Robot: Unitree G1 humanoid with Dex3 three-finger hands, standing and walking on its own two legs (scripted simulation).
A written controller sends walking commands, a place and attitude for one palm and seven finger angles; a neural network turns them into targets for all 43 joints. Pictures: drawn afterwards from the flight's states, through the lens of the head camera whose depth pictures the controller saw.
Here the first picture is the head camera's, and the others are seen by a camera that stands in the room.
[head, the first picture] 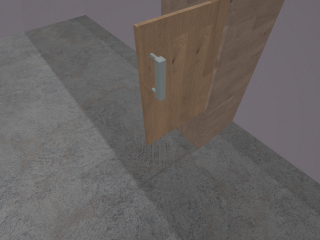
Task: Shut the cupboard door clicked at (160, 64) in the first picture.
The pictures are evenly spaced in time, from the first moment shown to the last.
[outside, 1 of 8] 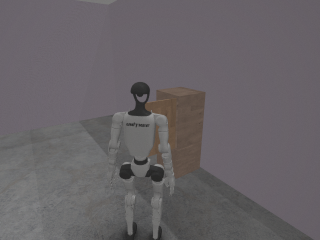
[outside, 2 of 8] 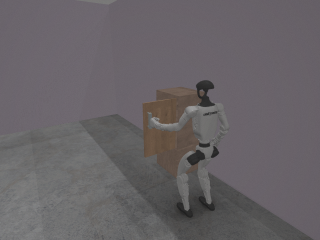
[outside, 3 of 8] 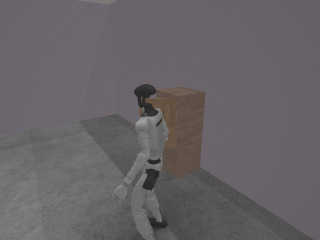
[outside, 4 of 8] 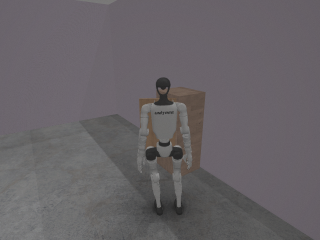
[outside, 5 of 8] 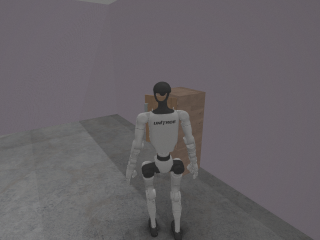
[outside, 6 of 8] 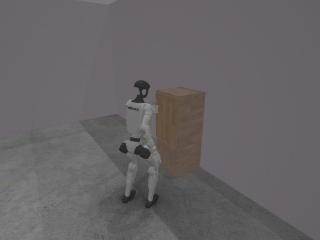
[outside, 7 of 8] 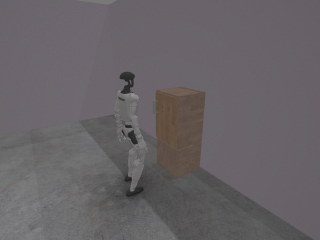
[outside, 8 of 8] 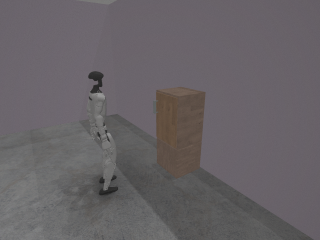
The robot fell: no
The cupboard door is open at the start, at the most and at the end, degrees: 88 88 0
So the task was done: yes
